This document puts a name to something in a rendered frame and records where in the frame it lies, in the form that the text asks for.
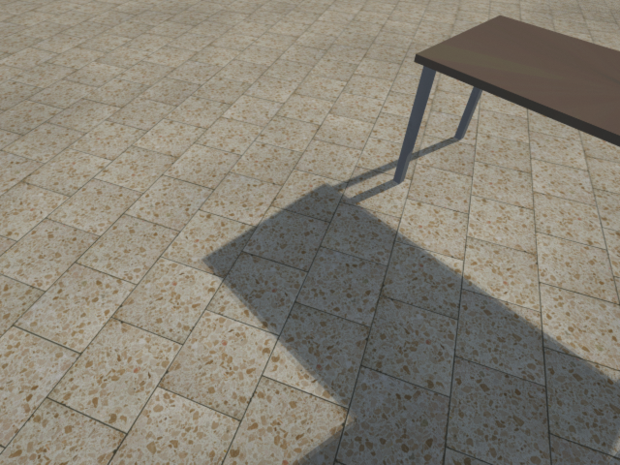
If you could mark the table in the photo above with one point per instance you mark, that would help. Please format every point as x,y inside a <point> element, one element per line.
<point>564,78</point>

